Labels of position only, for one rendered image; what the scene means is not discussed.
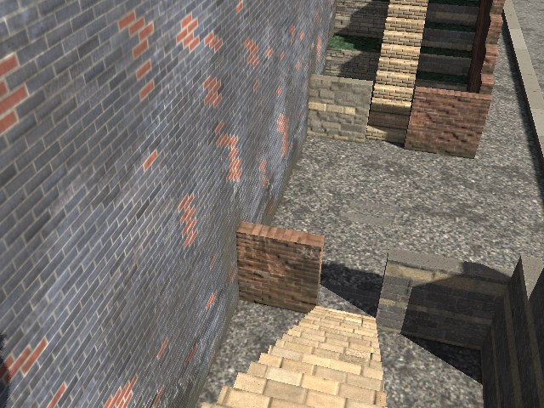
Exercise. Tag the stairs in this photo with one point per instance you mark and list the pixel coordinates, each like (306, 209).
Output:
(396, 71)
(330, 359)

